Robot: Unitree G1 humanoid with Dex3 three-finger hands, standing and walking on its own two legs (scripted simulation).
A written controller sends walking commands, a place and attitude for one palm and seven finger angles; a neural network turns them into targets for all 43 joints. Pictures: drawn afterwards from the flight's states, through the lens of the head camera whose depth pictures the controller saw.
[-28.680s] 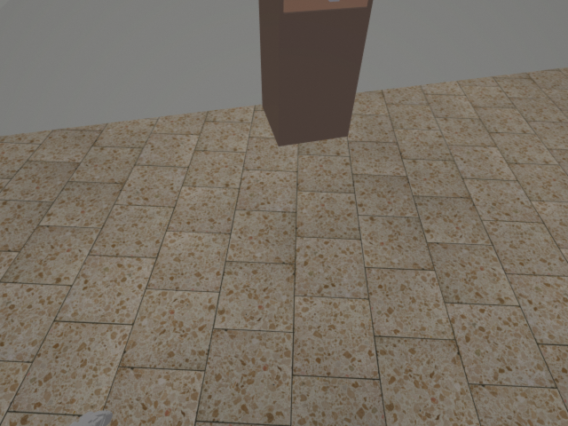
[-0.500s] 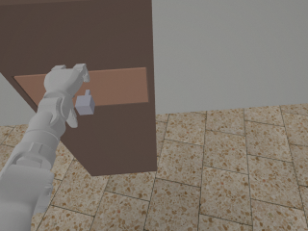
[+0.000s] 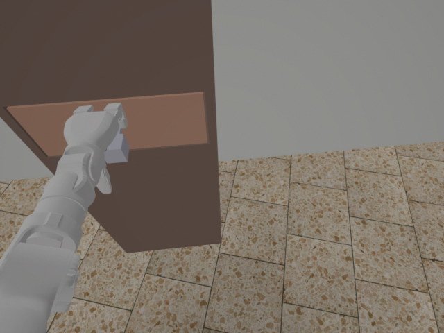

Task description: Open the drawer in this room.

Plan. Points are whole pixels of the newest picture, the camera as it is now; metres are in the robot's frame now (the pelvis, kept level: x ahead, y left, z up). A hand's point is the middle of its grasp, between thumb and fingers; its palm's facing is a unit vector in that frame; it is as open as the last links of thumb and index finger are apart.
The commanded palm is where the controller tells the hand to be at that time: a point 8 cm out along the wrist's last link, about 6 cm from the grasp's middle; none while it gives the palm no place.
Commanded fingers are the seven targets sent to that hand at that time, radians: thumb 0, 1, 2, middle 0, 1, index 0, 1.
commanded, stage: lower the fingers behind the handle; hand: left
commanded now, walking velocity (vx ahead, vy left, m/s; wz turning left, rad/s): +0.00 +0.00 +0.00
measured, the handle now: (116, 141) +0.50 +0.22 +0.04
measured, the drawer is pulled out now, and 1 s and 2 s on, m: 0.00 0.00 0.00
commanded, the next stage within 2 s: close the thumb around the handle in 0.96 s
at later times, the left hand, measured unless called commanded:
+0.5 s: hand (104, 151) +0.46 +0.24 +0.05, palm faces -0.03 -0.02 -1.00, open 13.7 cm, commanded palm +0.44 +0.24 +0.08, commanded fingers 0.00 -0.50 0.30 -0.30 -1.20 -0.30 -1.20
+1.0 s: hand (104, 152) +0.46 +0.24 +0.04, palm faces -0.01 -0.01 -1.00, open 13.9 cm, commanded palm +0.44 +0.23 +0.08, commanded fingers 0.00 -0.50 0.30 -0.30 -1.20 -0.30 -1.20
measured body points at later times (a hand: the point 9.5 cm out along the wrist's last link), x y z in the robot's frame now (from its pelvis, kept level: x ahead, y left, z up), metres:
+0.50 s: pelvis -0.01 +0.00 -0.01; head +0.06 +0.00 +0.44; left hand +0.46 +0.24 +0.10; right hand +0.02 -0.27 -0.14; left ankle -0.01 +0.10 -0.72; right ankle -0.02 -0.11 -0.73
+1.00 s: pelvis -0.02 +0.01 -0.01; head +0.06 +0.01 +0.43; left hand +0.45 +0.24 +0.10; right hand +0.01 -0.26 -0.14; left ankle -0.01 +0.10 -0.73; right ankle -0.02 -0.11 -0.72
